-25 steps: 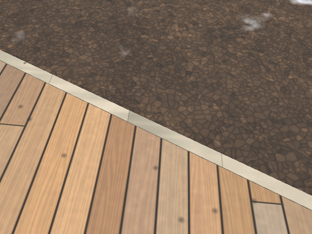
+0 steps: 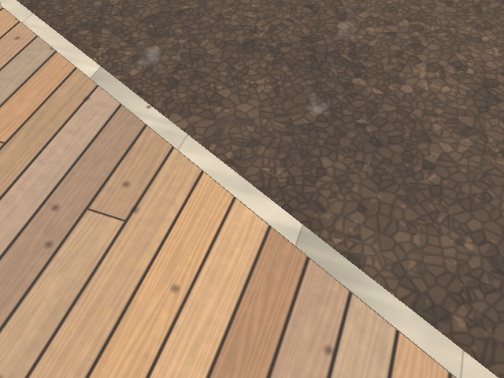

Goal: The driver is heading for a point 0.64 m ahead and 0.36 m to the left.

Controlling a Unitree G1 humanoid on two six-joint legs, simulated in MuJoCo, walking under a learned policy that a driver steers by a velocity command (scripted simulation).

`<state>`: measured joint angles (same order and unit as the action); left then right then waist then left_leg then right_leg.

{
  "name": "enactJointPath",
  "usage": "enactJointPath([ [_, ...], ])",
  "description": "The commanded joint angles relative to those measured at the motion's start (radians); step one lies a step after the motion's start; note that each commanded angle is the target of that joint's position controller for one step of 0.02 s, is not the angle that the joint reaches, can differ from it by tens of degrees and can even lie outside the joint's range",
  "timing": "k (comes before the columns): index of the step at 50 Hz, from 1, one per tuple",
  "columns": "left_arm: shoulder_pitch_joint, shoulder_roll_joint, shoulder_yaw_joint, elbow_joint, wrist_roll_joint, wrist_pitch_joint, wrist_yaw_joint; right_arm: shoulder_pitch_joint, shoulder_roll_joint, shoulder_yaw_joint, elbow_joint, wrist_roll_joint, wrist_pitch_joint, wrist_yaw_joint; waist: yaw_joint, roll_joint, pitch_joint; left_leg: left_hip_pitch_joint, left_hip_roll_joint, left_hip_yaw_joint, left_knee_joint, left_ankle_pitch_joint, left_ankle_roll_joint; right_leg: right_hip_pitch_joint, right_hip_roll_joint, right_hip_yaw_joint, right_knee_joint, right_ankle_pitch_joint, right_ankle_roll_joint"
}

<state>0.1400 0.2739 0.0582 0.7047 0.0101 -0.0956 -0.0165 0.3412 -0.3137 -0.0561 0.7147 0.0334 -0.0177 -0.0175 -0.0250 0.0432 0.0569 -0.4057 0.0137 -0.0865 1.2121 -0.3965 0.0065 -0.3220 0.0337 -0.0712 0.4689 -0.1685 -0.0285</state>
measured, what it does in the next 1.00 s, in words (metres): walks ahead, turning left: left foot, then right foot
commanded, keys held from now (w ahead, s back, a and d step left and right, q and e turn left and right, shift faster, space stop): w+q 0.22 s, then q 0.40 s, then no key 0.38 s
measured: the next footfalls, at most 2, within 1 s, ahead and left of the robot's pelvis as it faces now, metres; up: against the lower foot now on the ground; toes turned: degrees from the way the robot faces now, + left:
left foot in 0.36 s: +0.35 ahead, +0.18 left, +0.00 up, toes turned +13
right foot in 0.80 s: +0.46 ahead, -0.02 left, +0.00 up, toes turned +28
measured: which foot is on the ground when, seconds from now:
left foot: up 0.00-0.34, down 0.36-0.82, up 0.84-1.00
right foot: down 0.00-0.36, up 0.38-0.78, down 0.80-1.00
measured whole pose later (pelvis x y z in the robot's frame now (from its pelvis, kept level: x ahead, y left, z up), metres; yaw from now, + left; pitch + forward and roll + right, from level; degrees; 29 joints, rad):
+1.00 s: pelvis +0.35 +0.06 +0.01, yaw +27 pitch +1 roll +1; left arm 0.16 0.25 0.02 0.74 0.01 -0.01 0.01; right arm 0.17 -0.30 -0.06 0.67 0.00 0.05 -0.03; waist 0.02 0.03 0.04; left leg -0.36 -0.04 -0.10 0.82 -0.49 -0.09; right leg -0.28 -0.01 0.02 0.49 -0.22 -0.01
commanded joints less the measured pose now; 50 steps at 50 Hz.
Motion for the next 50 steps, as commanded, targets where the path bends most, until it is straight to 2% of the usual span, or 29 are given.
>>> enactJointPath([
  [1,0.042,0.099,0.031,-0.018,-0.001,-0.017,0.01,-0.007,-0.071,-0.026,-0.092,0.001,-0.002,0.005,0.027,-0.141,-0.05,-0.197,0.114,-0.032,-0.017,0.046,0.001,0.173,-0.3,0.293,-0.3,-0.009,-0.179],
  [5,0.043,0.151,0.048,0.016,-0.01,-0.028,0.009,-0.082,-0.041,-0.013,-0.126,-0.014,0.006,0.013,0.026,-0.102,-0.006,-0.262,0.135,-0.019,-0.175,0.178,-0.017,0.171,-0.32,0.158,-0.361,0.099,-0.202],
  [8,0.038,0.169,0.05,0.026,-0.013,-0.019,0.01,-0.154,-0.033,-0.007,-0.135,-0.01,-0.009,0.034,0.049,-0.087,0.008,-0.228,0.12,0.023,-0.357,0.357,-0.01,0.194,-0.275,0.021,-0.354,0.179,-0.166],
  [11,0.091,0.199,0.057,0.047,-0.024,-0.004,0.011,-0.257,-0.028,-0.003,-0.168,-0.008,-0.015,0.054,0.09,-0.077,0.028,-0.199,0.098,0.079,-0.498,0.413,0.008,0.254,-0.28,-0.047,-0.341,0.197,-0.136],
  [14,0.097,0.238,0.067,0.056,-0.043,0.023,0.016,-0.281,-0.06,-0.02,-0.2,-0.02,-0.012,0.069,0.071,-0.096,0.025,-0.155,0.044,0.133,-0.585,0.334,0.04,0.343,-0.294,-0.095,-0.211,0.536,-0.099],
  [15,0.092,0.254,0.071,0.053,-0.053,0.031,0.02,-0.233,-0.086,-0.035,-0.195,-0.027,-0.009,0.07,0.039,-0.117,-0.019,-0.083,0.003,0.162,-0.597,0.295,0.058,0.363,-0.289,-0.108,-0.112,0.699,-0.082],
  [16,0.08,0.255,0.071,0.047,-0.062,0.039,0.023,-0.121,-0.123,-0.058,-0.17,-0.029,-0.007,0.068,-0.026,-0.114,-0.084,0.057,-0.044,0.182,-0.639,0.31,0.085,0.346,-0.268,-0.129,0.049,0.779,-0.06],
  [17,0.085,0.223,0.059,0.04,-0.061,0.04,0.025,0.024,-0.176,-0.089,-0.133,-0.028,-0.002,0.055,-0.101,-0.082,-0.165,0.281,-0.075,0.169,-0.696,0.426,0.122,0.245,-0.225,-0.149,0.266,0.696,-0.015],
  [18,0.145,0.125,0.026,0.015,-0.003,0.038,0.02,0.081,-0.262,-0.106,-0.127,-0.019,0.01,0.029,-0.069,0.144,-0.246,0.552,0.12,-0.098,-0.668,0.797,0.19,-0.028,-0.142,-0.149,0.595,-0.011,0.048],
  [19,0.223,0.08,0.0,-0.012,0.02,0.028,0.014,0.004,-0.319,-0.097,-0.197,-0.045,0.001,0.029,0.019,0.28,-0.423,0.728,0.362,-0.597,-0.717,0.973,0.412,-0.272,0.024,0.022,0.927,-0.551,0.101],
  [20,0.175,0.19,0.019,-0.003,-0.007,0.022,0.007,-0.001,-0.264,-0.084,-0.217,-0.04,-0.006,0.046,-0.052,0.096,-0.526,0.737,0.367,-0.577,-0.757,0.953,0.434,-0.302,-0.021,0.181,0.99,-0.514,0.098],
  [21,0.087,0.201,0.019,-0.033,-0.035,0.021,0.008,-0.042,-0.223,-0.076,-0.203,-0.035,-0.014,0.052,-0.042,0.046,-0.407,0.629,0.316,-0.475,-0.797,0.745,0.393,-0.37,-0.05,0.166,0.95,-0.408,0.081],
  [22,0.062,0.184,0.018,-0.025,-0.026,0.026,0.022,-0.089,-0.188,-0.069,-0.194,-0.017,-0.017,0.049,-0.011,-0.028,-0.272,0.482,0.246,-0.375,-0.815,0.642,0.322,-0.374,-0.096,0.16,0.854,-0.335,0.077],
  [23,0.055,0.185,0.02,-0.019,-0.016,0.038,0.033,-0.133,-0.155,-0.058,-0.197,-0.012,-0.013,0.039,0.015,-0.02,-0.211,0.357,0.21,-0.316,-0.833,0.627,0.289,-0.332,-0.12,0.161,0.777,-0.291,0.079],
  [24,0.061,0.19,0.021,-0.014,-0.014,0.052,0.035,-0.164,-0.148,-0.052,-0.206,-0.025,-0.007,0.034,0.04,0.006,-0.178,0.249,0.183,-0.277,-0.853,0.656,0.275,-0.262,-0.117,0.154,0.742,-0.265,0.081],
  [26,0.087,0.161,0.015,-0.005,0.001,0.064,0.038,-0.184,-0.161,-0.057,-0.204,-0.045,-0.006,0.022,0.063,0.017,-0.186,0.157,0.16,-0.232,-0.858,0.762,0.277,-0.187,-0.092,0.132,0.662,-0.23,0.1],
  [29,0.051,0.129,0.002,-0.015,0.005,0.071,0.045,-0.166,-0.174,-0.064,-0.183,-0.035,0.003,0.002,0.053,0.022,-0.213,0.154,0.142,-0.221,-0.839,0.784,0.269,-0.177,-0.064,0.141,0.521,-0.175,0.124],
  [32,0.012,0.129,0.0,-0.023,-0.004,0.085,0.042,-0.182,-0.169,-0.061,-0.179,-0.028,0.024,-0.013,0.043,0.053,-0.217,0.137,0.12,-0.239,-0.839,0.576,0.237,-0.148,-0.047,0.153,0.413,-0.093,0.13],
  [34,-0.011,0.128,0.0,-0.029,-0.008,0.088,0.038,-0.183,-0.153,-0.054,-0.173,-0.034,0.033,-0.014,0.028,0.076,-0.197,0.115,0.115,-0.253,-0.833,0.475,0.222,-0.113,-0.045,0.15,0.35,-0.076,0.125],
  [37,-0.033,0.126,0.0,-0.046,-0.008,0.079,0.029,-0.167,-0.131,-0.042,-0.156,-0.037,0.039,-0.006,0.011,0.103,-0.176,0.137,0.125,-0.296,-0.782,0.476,0.212,-0.066,-0.039,0.14,0.25,-0.109,0.102],
  [39,0.002,0.11,0.001,-0.041,-0.004,0.066,0.019,-0.185,-0.105,-0.028,-0.151,-0.027,0.041,-0.005,0.044,0.104,-0.163,0.135,0.098,-0.307,-0.731,0.439,0.172,0.042,-0.039,0.12,0.039,0.013,0.062],
  [40,0.009,0.128,0.005,-0.045,0.011,0.059,0.018,-0.148,-0.076,-0.019,-0.139,-0.03,0.039,-0.005,0.041,0.069,-0.15,0.105,0.055,-0.291,-0.697,0.339,0.121,0.118,-0.097,0.166,-0.061,0.155,0.03],
  [41,0.0,0.201,0.015,-0.065,0.029,0.06,0.023,-0.072,-0.035,-0.006,-0.132,-0.053,0.035,-0.006,-0.015,-0.132,-0.174,0.051,-0.055,-0.177,-0.528,0.062,0.052,0.196,-0.285,0.344,-0.091,0.38,-0.04],
  [42,-0.018,0.184,0.009,-0.047,0.047,0.064,0.023,-0.064,-0.064,-0.016,-0.142,-0.043,0.031,-0.009,-0.038,-0.294,-0.131,-0.019,-0.118,-0.082,-0.469,-0.163,-0.001,0.134,-0.397,0.501,-0.126,0.434,-0.206],
  [43,-0.019,0.143,0.0,-0.053,0.034,0.06,0.021,-0.103,-0.128,-0.031,-0.138,-0.049,0.03,-0.014,0.005,-0.258,-0.122,-0.023,-0.072,-0.084,-0.348,-0.21,-0.04,0.119,-0.409,0.538,-0.147,0.383,-0.259],
  [44,-0.011,0.14,0.0,-0.045,0.022,0.058,0.022,-0.137,-0.15,-0.044,-0.135,-0.037,0.035,-0.017,0.022,-0.221,-0.117,-0.05,-0.07,-0.079,-0.271,-0.198,-0.057,0.143,-0.376,0.498,-0.137,0.357,-0.244],
  [46,-0.028,0.153,0.004,-0.038,-0.002,0.059,0.027,-0.135,-0.123,-0.045,-0.113,-0.036,0.057,-0.023,0.02,-0.177,-0.11,-0.067,-0.045,-0.081,-0.216,-0.154,-0.092,0.165,-0.33,0.415,-0.117,0.338,-0.202],
  [48,-0.053,0.135,0.0,-0.029,-0.005,0.071,0.027,-0.127,-0.054,-0.024,-0.097,-0.031,0.063,-0.018,0.006,-0.181,-0.107,0.005,-0.03,-0.025,-0.343,-0.118,-0.107,0.146,-0.255,0.304,-0.102,0.374,-0.159],
  [50,-0.03,0.123,-0.001,-0.016,-0.005,0.085,0.025,-0.153,-0.015,-0.008,-0.089,-0.026,0.057,-0.013,0.033,-0.221,-0.13,0.081,-0.026,0.021,-0.517,-0.048,-0.11,0.175,-0.219,0.255,-0.076,0.426,-0.15],
])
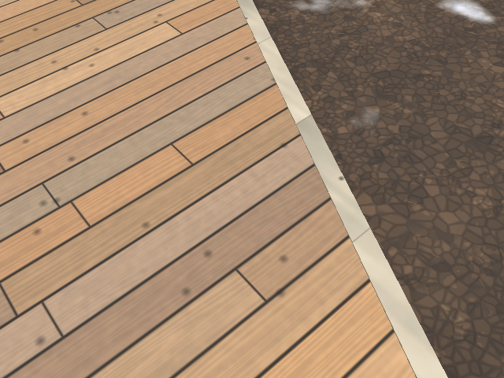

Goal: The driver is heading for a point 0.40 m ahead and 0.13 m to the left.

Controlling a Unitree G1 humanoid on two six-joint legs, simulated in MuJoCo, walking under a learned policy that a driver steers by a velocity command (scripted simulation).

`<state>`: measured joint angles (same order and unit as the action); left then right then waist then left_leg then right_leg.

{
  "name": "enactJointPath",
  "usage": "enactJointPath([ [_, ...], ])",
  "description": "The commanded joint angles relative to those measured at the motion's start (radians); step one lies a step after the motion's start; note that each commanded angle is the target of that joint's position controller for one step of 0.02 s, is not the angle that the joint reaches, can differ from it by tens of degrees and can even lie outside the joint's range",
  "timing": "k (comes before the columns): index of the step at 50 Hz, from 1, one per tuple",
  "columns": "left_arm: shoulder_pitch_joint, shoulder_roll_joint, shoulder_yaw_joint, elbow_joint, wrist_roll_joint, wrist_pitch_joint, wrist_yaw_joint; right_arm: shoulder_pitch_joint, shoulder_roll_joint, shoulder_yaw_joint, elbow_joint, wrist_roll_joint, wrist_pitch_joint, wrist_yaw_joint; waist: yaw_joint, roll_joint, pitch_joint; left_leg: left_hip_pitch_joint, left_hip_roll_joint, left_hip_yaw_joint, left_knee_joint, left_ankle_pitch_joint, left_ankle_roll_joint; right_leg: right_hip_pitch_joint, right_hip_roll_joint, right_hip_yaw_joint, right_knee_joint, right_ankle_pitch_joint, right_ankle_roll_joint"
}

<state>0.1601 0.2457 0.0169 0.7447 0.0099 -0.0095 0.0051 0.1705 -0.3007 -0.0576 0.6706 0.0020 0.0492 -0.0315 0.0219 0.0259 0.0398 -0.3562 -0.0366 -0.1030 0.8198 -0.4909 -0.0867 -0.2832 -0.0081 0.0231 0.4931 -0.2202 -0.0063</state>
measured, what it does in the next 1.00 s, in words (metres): steps on the spot: left foot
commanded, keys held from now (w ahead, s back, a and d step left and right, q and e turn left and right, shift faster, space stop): no key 0.62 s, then w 0.26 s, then w+q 0.12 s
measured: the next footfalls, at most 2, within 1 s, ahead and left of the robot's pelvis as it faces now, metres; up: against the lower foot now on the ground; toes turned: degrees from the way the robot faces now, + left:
left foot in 0.08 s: +0.03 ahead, +0.15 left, +0.00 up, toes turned -4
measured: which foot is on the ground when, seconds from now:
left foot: up 0.00-0.06, down 0.08-0.84, up 0.86-1.00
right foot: down 0.00-1.00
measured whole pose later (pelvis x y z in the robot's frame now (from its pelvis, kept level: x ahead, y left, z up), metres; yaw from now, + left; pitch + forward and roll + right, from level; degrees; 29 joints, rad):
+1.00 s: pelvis +0.09 -0.01 +0.01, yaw +1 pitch +0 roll +1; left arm 0.40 0.23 0.03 1.04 0.00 -0.10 -0.01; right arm 0.25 -0.27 -0.06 0.93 0.04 -0.07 -0.01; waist 0.04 0.03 0.01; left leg -0.46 0.01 -0.05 1.05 -0.29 0.06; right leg -0.06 0.02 -0.05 0.35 -0.29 -0.04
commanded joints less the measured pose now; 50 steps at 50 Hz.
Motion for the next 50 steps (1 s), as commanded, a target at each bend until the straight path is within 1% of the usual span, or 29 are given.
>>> enactJointPath([
  [1,-0.033,0.154,0.041,-0.047,-0.008,0.004,0.003,0.022,-0.032,-0.009,-0.036,0.009,-0.011,0.003,-0.01,-0.214,-0.127,0.068,0.022,0.05,-0.21,0.106,-0.013,0.156,-0.175,0.159,-0.085,0.484,-0.175],
  [3,-0.019,0.149,0.038,-0.034,-0.021,0.008,0.0,0.051,-0.042,-0.012,-0.007,0.006,-0.012,0.008,-0.027,-0.203,-0.132,0.179,0.015,0.071,-0.451,0.32,0.015,0.145,-0.158,0.151,-0.067,0.413,-0.147],
  [4,0.011,0.141,0.034,-0.026,-0.02,0.0,-0.003,0.036,-0.072,-0.015,-0.012,-0.004,-0.012,0.007,-0.013,-0.171,-0.134,0.246,0.046,0.026,-0.477,0.404,0.04,0.105,-0.151,0.157,-0.076,0.32,-0.105],
  [5,0.02,0.132,0.028,-0.026,-0.001,-0.013,-0.01,0.03,-0.123,-0.023,-0.024,-0.014,-0.011,0.001,0.005,-0.088,-0.149,0.311,0.123,-0.042,-0.433,0.572,0.071,0.047,-0.124,0.125,-0.052,0.219,-0.057],
  [6,0.047,0.107,0.023,-0.022,0.007,-0.023,-0.015,0.019,-0.146,-0.032,0.003,-0.015,-0.009,0.003,0.047,0.068,-0.146,0.243,0.121,-0.04,-0.378,0.463,0.12,0.063,-0.047,0.037,-0.067,0.062,-0.009],
  [7,-0.005,0.128,0.024,-0.013,0.015,-0.024,-0.016,0.003,-0.088,-0.021,-0.007,-0.016,-0.013,0.012,0.005,0.042,-0.119,0.185,0.104,-0.038,-0.396,0.356,0.134,0.091,-0.031,0.012,-0.042,0.027,0.026],
  [8,-0.032,0.13,0.027,-0.012,0.011,-0.022,-0.016,0.006,-0.061,-0.012,0.003,-0.025,-0.019,0.014,-0.001,0.026,-0.092,0.158,0.1,-0.04,-0.409,0.313,0.125,0.088,-0.029,0.008,-0.038,0.034,0.032],
  [10,-0.034,0.126,0.026,-0.004,0.004,-0.012,-0.006,0.013,-0.073,-0.013,0.018,-0.022,-0.032,0.012,-0.004,0.022,-0.052,0.134,0.089,-0.033,-0.411,0.338,0.107,0.077,-0.032,0.01,-0.029,0.082,0.024],
  [16,-0.008,0.12,0.029,0.045,0.0,-0.001,0.01,0.043,-0.057,-0.004,0.061,-0.015,-0.048,0.003,-0.001,0.019,-0.024,0.111,0.079,-0.028,-0.408,0.346,0.101,0.093,-0.031,0.009,-0.03,0.094,0.033],
  [23,0.006,0.123,0.034,0.109,-0.004,0.006,0.023,0.06,-0.046,0.001,0.119,-0.011,-0.057,0.001,-0.003,-0.009,-0.024,0.126,0.068,-0.016,-0.409,0.37,0.102,0.108,-0.032,0.009,-0.038,0.115,0.044],
  [31,0.026,0.12,0.037,0.179,-0.007,0.011,0.035,0.073,-0.034,0.005,0.197,-0.008,-0.061,0.0,-0.003,-0.016,-0.022,0.138,0.055,0.003,-0.415,0.385,0.1,0.116,-0.03,0.005,-0.047,0.123,0.044],
  [32,0.044,0.11,0.035,0.195,-0.007,0.013,0.036,0.091,-0.03,0.006,0.214,-0.007,-0.059,-0.002,-0.004,-0.007,-0.042,0.146,0.048,0.008,-0.43,0.285,0.105,0.122,-0.014,-0.014,-0.042,0.037,0.043],
  [33,0.045,0.108,0.035,0.204,-0.012,0.014,0.037,0.099,-0.044,0.001,0.224,-0.001,-0.055,-0.004,-0.011,0.01,-0.026,0.135,0.043,0.001,-0.446,0.107,0.122,0.093,0.015,-0.045,-0.01,-0.097,0.038],
  [34,0.037,0.106,0.036,0.204,-0.018,0.013,0.038,0.105,-0.069,-0.008,0.226,0.004,-0.052,-0.006,-0.021,0.04,0.008,0.11,0.061,-0.038,-0.475,-0.097,0.151,0.04,0.041,-0.072,0.039,-0.228,0.03],
  [36,-0.003,0.089,0.032,0.182,-0.023,-0.01,0.034,0.141,-0.112,-0.02,0.231,0.012,-0.061,-0.005,-0.05,0.137,0.085,0.088,0.181,-0.217,-0.589,-0.346,0.232,-0.095,0.054,-0.095,0.176,-0.278,0.016],
  [37,-0.011,0.075,0.029,0.173,-0.03,-0.027,0.027,0.151,-0.132,-0.027,0.237,0.017,-0.071,-0.004,-0.054,0.182,0.115,0.069,0.254,-0.321,-0.632,-0.375,0.279,-0.121,0.03,-0.072,0.248,-0.243,0.0],
  [38,-0.002,0.076,0.03,0.172,-0.037,-0.046,0.018,0.14,-0.127,-0.027,0.237,0.021,-0.081,-0.003,-0.042,0.187,0.138,0.054,0.291,-0.369,-0.647,-0.344,0.305,-0.136,0.001,-0.042,0.267,-0.235,-0.023],
  [39,0.023,0.077,0.031,0.178,-0.044,-0.062,0.007,0.107,-0.113,-0.024,0.231,0.025,-0.088,-0.002,-0.018,0.184,0.146,0.055,0.294,-0.356,-0.633,-0.286,0.302,-0.12,-0.014,-0.034,0.224,-0.244,-0.047],
  [40,0.08,0.072,0.032,0.2,-0.047,-0.076,-0.002,0.06,-0.099,-0.019,0.219,0.03,-0.089,0.0,0.022,0.165,0.134,0.026,0.264,-0.297,-0.598,-0.221,0.276,-0.022,-0.013,-0.042,0.106,-0.22,-0.069],
  [41,0.175,0.076,0.039,0.245,-0.044,-0.083,-0.007,0.011,-0.084,-0.014,0.205,0.031,-0.088,0.003,0.069,0.122,0.108,-0.043,0.2,-0.206,-0.53,-0.129,0.236,0.147,0.008,-0.051,-0.01,-0.134,-0.074],
  [42,0.275,0.111,0.052,0.286,-0.031,-0.086,-0.01,-0.016,-0.04,-0.002,0.19,0.021,-0.093,0.005,0.097,0.006,0.062,-0.116,0.116,-0.086,-0.335,0.018,0.186,0.291,-0.051,0.067,-0.078,-0.105,-0.078],
  [43,0.392,0.235,0.082,0.309,-0.029,-0.091,-0.016,-0.035,0.015,0.01,0.152,0.015,-0.106,0.002,0.116,-0.281,0.008,-0.267,-0.02,0.089,-0.007,0.037,0.108,0.409,-0.256,0.448,-0.26,-0.273,-0.18],
  [44,0.395,0.235,0.073,0.307,-0.012,-0.102,-0.027,-0.039,-0.032,-0.003,0.135,0.033,-0.122,-0.001,0.102,-0.298,0.019,-0.377,-0.022,0.021,0.201,-0.091,0.105,0.404,-0.385,0.726,-0.354,-0.345,-0.274],
  [45,0.307,0.173,0.055,0.282,-0.011,-0.109,-0.023,-0.006,-0.057,-0.01,0.153,0.051,-0.134,0.006,0.054,-0.184,0.084,-0.439,0.041,-0.032,0.309,-0.024,0.129,0.374,-0.385,0.639,-0.34,-0.338,-0.263],
  [46,0.261,0.135,0.046,0.261,-0.014,-0.112,-0.019,0.023,-0.047,-0.009,0.18,0.054,-0.141,0.016,0.037,-0.146,0.097,-0.449,0.073,-0.032,0.325,0.076,0.151,0.367,-0.333,0.508,-0.339,-0.298,-0.221],
  [47,0.237,0.13,0.043,0.254,-0.016,-0.112,-0.019,0.024,-0.044,-0.012,0.19,0.048,-0.145,0.02,0.028,-0.123,0.097,-0.464,0.098,-0.021,0.298,0.158,0.163,0.379,-0.301,0.405,-0.346,-0.206,-0.182],
  [48,0.239,0.103,0.035,0.255,-0.014,-0.11,-0.017,-0.001,-0.05,-0.019,0.19,0.041,-0.144,0.025,0.032,-0.121,0.09,-0.456,0.116,-0.02,0.262,0.224,0.167,0.389,-0.271,0.3,-0.347,-0.063,-0.147],
  [49,0.261,0.076,0.026,0.264,-0.007,-0.104,-0.015,-0.004,-0.039,-0.02,0.194,0.036,-0.141,0.033,0.036,-0.134,0.066,-0.426,0.118,-0.003,0.238,0.269,0.164,0.394,-0.236,0.205,-0.342,0.059,-0.124],
  [50,0.288,0.07,0.024,0.273,0.0,-0.1,-0.012,-0.004,-0.015,-0.017,0.198,0.035,-0.136,0.04,0.04,-0.14,0.046,-0.415,0.112,0.015,0.227,0.301,0.156,0.399,-0.219,0.142,-0.334,0.168,-0.119],
])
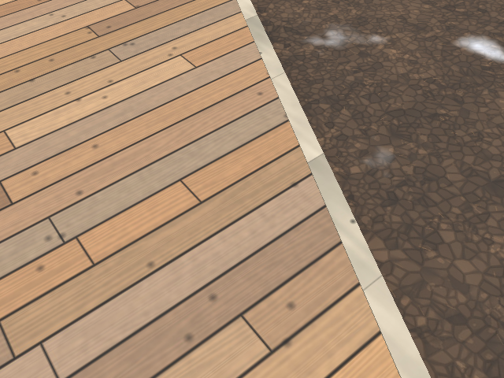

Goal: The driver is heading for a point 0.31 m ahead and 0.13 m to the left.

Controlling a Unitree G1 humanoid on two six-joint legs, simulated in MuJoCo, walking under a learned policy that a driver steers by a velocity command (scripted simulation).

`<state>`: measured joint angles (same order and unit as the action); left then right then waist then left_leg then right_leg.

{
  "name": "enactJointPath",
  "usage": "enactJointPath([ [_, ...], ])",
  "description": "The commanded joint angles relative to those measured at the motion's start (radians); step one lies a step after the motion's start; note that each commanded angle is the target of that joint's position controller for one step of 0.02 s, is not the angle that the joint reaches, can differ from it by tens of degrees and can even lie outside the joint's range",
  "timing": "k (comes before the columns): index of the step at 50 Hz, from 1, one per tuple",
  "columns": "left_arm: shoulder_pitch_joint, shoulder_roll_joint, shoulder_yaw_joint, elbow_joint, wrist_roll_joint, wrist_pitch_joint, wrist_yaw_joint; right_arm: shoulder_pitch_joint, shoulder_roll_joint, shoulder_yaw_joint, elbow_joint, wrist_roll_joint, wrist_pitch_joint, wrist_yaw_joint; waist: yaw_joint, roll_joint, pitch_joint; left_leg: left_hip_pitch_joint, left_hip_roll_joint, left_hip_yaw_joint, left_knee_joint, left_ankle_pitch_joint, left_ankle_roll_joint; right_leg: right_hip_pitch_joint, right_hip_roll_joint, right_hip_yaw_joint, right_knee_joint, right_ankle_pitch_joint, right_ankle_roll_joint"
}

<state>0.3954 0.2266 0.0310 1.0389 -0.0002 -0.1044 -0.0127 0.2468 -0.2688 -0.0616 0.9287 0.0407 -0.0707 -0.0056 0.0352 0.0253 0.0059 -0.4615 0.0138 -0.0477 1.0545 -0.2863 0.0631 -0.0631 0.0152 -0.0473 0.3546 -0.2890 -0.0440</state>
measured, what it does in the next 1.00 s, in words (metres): walks ahead: left foot, then right foot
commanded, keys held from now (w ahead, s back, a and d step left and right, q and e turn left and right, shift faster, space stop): w+q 0.22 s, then no key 0.78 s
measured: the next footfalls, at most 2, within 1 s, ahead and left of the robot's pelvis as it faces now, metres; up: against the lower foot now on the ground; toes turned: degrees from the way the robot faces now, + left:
left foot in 0.30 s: +0.33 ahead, +0.15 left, +0.00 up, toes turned +11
right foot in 0.72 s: +0.41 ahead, -0.07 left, +0.00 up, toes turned +11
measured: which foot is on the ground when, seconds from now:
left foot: up 0.00-0.28, down 0.30-1.00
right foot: down 0.00-0.32, up 0.34-0.70, down 0.72-1.00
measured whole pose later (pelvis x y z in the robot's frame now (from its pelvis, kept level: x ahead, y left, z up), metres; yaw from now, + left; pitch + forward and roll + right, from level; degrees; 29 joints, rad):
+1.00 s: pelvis +0.33 +0.05 -0.01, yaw +11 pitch +0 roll +0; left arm 0.16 0.23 0.04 0.98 0.00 -0.02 0.03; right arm 0.17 -0.24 -0.02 1.02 0.00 0.00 -0.02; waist 0.00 0.01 0.03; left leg -0.17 -0.04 0.01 0.47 -0.29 0.03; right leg -0.25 -0.03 0.01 0.49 -0.24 0.02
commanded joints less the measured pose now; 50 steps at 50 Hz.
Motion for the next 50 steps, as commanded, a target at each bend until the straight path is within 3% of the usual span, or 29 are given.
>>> enactJointPath([
  [1,0.07,0.095,0.01,-0.016,0.012,-0.002,0.011,-0.092,-0.028,-0.01,-0.064,-0.006,-0.011,0.02,0.03,-0.129,0.073,-0.313,0.055,-0.031,-0.028,0.121,-0.005,0.178,-0.236,0.165,-0.194,0.312,-0.085],
  [6,0.037,0.151,0.015,-0.034,0.014,0.006,0.035,-0.27,0.013,0.017,-0.154,-0.014,-0.002,0.035,0.045,-0.108,0.126,-0.221,0.044,0.054,-0.319,0.304,-0.042,0.031,-0.224,0.005,-0.272,0.347,-0.089],
  [10,0.08,0.163,0.02,-0.02,-0.002,0.014,0.038,-0.351,0.003,0.024,-0.208,-0.013,0.0,0.062,0.043,-0.091,0.16,-0.184,0.03,0.1,-0.431,0.307,0.0,0.093,-0.266,-0.064,-0.246,0.472,-0.087],
  [12,0.062,0.182,0.026,-0.029,-0.004,0.028,0.042,-0.337,-0.022,0.013,-0.223,-0.018,-0.004,0.074,0.0,-0.108,0.124,-0.106,-0.017,0.14,-0.452,0.239,0.038,0.147,-0.278,-0.096,-0.127,0.845,-0.071],
  [13,0.056,0.192,0.028,-0.033,-0.002,0.038,0.047,-0.274,-0.044,0.001,-0.213,-0.022,-0.005,0.077,-0.043,-0.133,0.073,-0.017,-0.057,0.165,-0.444,0.205,0.056,0.16,-0.279,-0.102,-0.015,1.064,-0.06],
  [14,0.042,0.197,0.028,-0.041,0.002,0.05,0.05,-0.133,-0.086,-0.022,-0.176,-0.022,-0.007,0.077,-0.114,-0.144,-0.012,0.144,-0.093,0.169,-0.467,0.224,0.081,0.143,-0.265,-0.104,0.156,1.165,-0.042],
  [15,0.026,0.203,0.026,-0.054,0.001,0.051,0.05,0.009,-0.134,-0.047,-0.137,-0.022,-0.006,0.065,-0.189,-0.126,-0.088,0.376,-0.09,0.125,-0.546,0.349,0.115,0.028,-0.228,-0.115,0.359,1.086,-0.007],
  [16,0.038,0.163,0.01,-0.091,0.027,0.037,0.043,0.131,-0.211,-0.061,-0.104,-0.039,0.008,0.039,-0.192,0.051,-0.22,0.705,0.123,-0.147,-0.495,0.628,0.173,-0.245,-0.138,-0.117,0.699,0.483,0.034],
  [17,0.201,0.053,-0.027,-0.073,0.008,0.015,0.018,0.098,-0.233,-0.05,-0.126,-0.052,0.012,0.033,-0.091,0.221,-0.453,0.961,0.436,-0.654,-0.581,0.805,0.421,-0.509,0.044,0.01,1.082,-0.369,0.079],
  [18,0.113,0.165,0.009,-0.061,-0.02,-0.005,0.008,0.089,-0.165,-0.039,-0.119,-0.044,0.02,0.03,-0.143,0.043,-0.442,0.803,0.38,-0.545,-0.638,0.776,0.369,-0.475,-0.016,0.174,1.115,-0.323,0.065],
  [19,-0.008,0.168,0.015,-0.113,-0.048,-0.007,0.01,-0.014,-0.131,-0.024,-0.129,-0.039,0.016,0.03,-0.111,0.041,-0.254,0.645,0.323,-0.361,-0.657,0.765,0.313,-0.529,-0.062,0.136,1.07,-0.273,0.056],
  [20,-0.054,0.148,0.015,-0.121,-0.036,-0.003,0.025,-0.089,-0.104,-0.015,-0.134,-0.031,0.007,0.035,-0.072,-0.042,-0.135,0.466,0.267,-0.252,-0.704,0.748,0.262,-0.519,-0.102,0.108,0.985,-0.217,0.06],
  [21,-0.058,0.157,0.029,-0.114,-0.022,0.012,0.04,-0.136,-0.071,-0.006,-0.138,-0.032,-0.001,0.036,-0.042,-0.049,-0.095,0.352,0.229,-0.184,-0.74,0.71,0.232,-0.468,-0.127,0.107,0.918,-0.177,0.063],
  [22,-0.028,0.14,0.03,-0.11,-0.016,0.031,0.046,-0.158,-0.077,-0.006,-0.135,-0.045,-0.004,0.039,-0.012,-0.025,-0.073,0.237,0.204,-0.133,-0.776,0.685,0.221,-0.376,-0.134,0.107,0.883,-0.14,0.068],
  [24,0.01,0.096,0.028,-0.106,-0.005,0.059,0.056,-0.174,-0.078,-0.004,-0.118,-0.061,-0.015,0.044,0.019,0.005,-0.07,0.125,0.18,-0.077,-0.806,0.713,0.233,-0.299,-0.126,0.095,0.807,-0.093,0.086],
  [26,-0.014,0.098,0.033,-0.124,0.003,0.073,0.065,-0.181,-0.08,0.0,-0.1,-0.069,-0.018,0.035,0.03,0.03,-0.077,0.11,0.163,-0.039,-0.811,0.712,0.23,-0.299,-0.126,0.096,0.68,-0.038,0.101],
  [28,-0.072,0.102,0.034,-0.143,0.007,0.083,0.071,-0.183,-0.088,0.002,-0.085,-0.067,-0.008,0.021,0.017,0.046,-0.09,0.131,0.147,-0.023,-0.81,0.613,0.204,-0.296,-0.134,0.098,0.538,0.034,0.106],
  [31,-0.163,0.107,0.032,-0.165,-0.002,0.091,0.068,-0.149,-0.106,0.003,-0.056,-0.067,0.01,0.005,-0.021,0.049,-0.083,0.15,0.148,-0.047,-0.83,0.387,0.18,-0.267,-0.123,0.094,0.384,0.105,0.106],
  [34,-0.196,0.118,0.036,-0.171,0.001,0.092,0.063,-0.134,-0.092,0.013,-0.032,-0.059,0.024,0.002,-0.023,0.047,-0.061,0.173,0.153,-0.089,-0.806,0.204,0.16,-0.219,-0.102,0.089,0.249,0.087,0.093],
  [36,-0.179,0.121,0.035,-0.162,0.021,0.085,0.058,-0.111,-0.057,0.029,-0.015,-0.046,0.028,0.002,0.003,0.01,-0.05,0.153,0.104,-0.081,-0.742,0.12,0.09,-0.102,-0.102,0.09,0.062,0.232,0.067],
  [37,-0.168,0.161,0.041,-0.164,0.025,0.081,0.06,-0.07,-0.038,0.037,-0.007,-0.056,0.025,0.002,-0.016,-0.04,-0.062,0.135,0.062,-0.063,-0.689,0.085,0.042,-0.04,-0.167,0.155,0.048,0.394,0.047],
  [38,-0.206,0.233,0.055,-0.159,0.011,0.084,0.062,0.028,-0.047,0.028,0.01,-0.057,0.021,0.005,-0.101,-0.163,-0.064,0.102,-0.01,-0.012,-0.687,0.029,0.01,-0.019,-0.195,0.174,0.092,0.418,-0.001],
  [39,-0.212,0.171,0.049,-0.146,0.005,0.085,0.053,-0.014,-0.049,0.03,0.014,-0.056,0.027,-0.001,-0.068,-0.173,-0.072,0.192,-0.025,0.025,-0.684,0.037,-0.009,-0.105,-0.16,0.156,0.073,0.255,-0.005],
  [40,-0.219,0.13,0.039,-0.143,0.007,0.083,0.046,-0.063,-0.072,0.026,0.009,-0.051,0.036,-0.005,-0.046,-0.134,-0.046,0.212,-0.022,0.026,-0.672,0.059,-0.013,-0.141,-0.132,0.138,0.061,0.207,0.013],
  [43,-0.224,0.126,0.036,-0.124,0.008,0.071,0.043,-0.068,-0.075,0.024,0.024,-0.049,0.057,-0.015,-0.042,-0.105,-0.046,0.234,-0.003,0.012,-0.657,0.177,-0.003,-0.12,-0.104,0.106,0.081,0.308,0.035],
  [50,-0.221,0.124,0.036,-0.082,0.0,0.079,0.05,-0.062,-0.07,0.02,0.07,-0.04,0.067,-0.019,-0.035,-0.045,-0.059,0.29,0.008,0.013,-0.632,0.315,-0.01,-0.09,-0.088,0.09,0.107,0.405,0.021],
])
